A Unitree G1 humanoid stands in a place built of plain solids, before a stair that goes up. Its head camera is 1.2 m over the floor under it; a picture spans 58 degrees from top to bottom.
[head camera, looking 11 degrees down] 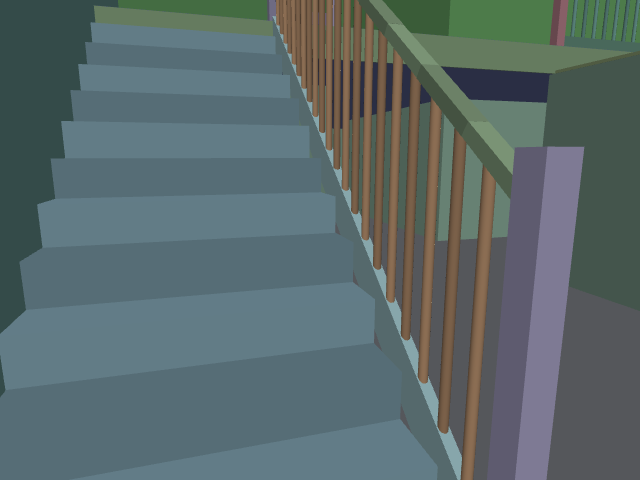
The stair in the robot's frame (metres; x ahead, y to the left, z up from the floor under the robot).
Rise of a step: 0.17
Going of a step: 0.23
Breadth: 1.20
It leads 16 degrees to the left of straight ahead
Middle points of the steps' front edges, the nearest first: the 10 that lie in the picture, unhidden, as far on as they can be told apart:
1.14 0.31 0.51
1.36 0.37 0.68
1.59 0.44 0.85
1.81 0.50 1.02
2.03 0.57 1.19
2.26 0.63 1.36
2.48 0.70 1.53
2.71 0.76 1.70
2.93 0.83 1.87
3.16 0.90 2.04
